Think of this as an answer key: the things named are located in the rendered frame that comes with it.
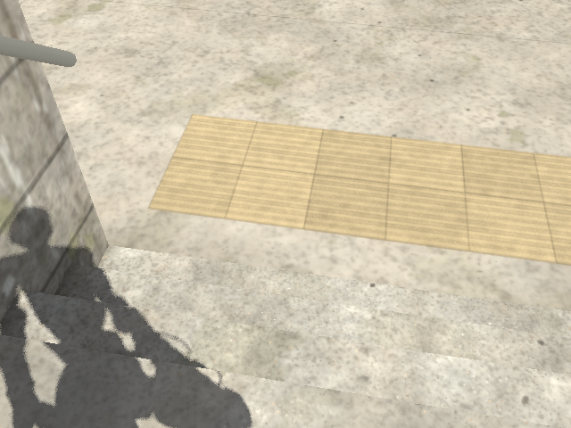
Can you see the stairs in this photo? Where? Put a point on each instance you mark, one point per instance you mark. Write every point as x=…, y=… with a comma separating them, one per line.
x=481, y=356

